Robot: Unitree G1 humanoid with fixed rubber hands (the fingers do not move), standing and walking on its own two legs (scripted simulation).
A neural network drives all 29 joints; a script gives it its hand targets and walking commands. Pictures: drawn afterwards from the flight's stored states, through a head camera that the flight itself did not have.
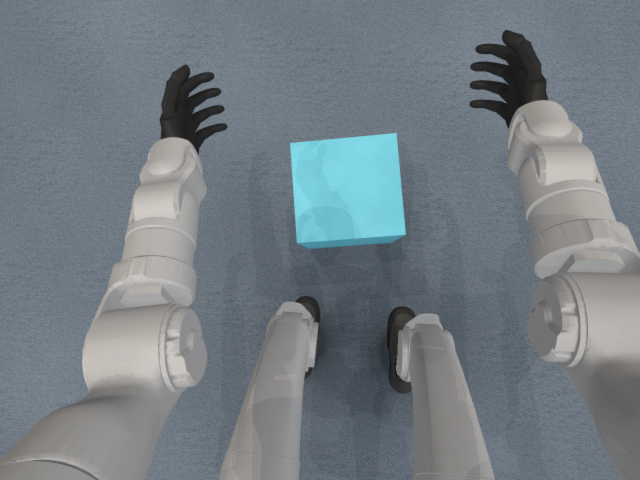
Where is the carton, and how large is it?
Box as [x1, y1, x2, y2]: [290, 133, 405, 248]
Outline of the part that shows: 396,133 290,143 296,237 298,243 308,248 391,242 405,234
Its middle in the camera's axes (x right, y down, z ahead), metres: +0.06 -0.08 +0.87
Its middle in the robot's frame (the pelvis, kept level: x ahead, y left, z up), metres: +0.48 +0.04 -0.51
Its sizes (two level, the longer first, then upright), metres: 0.210 0.200 0.250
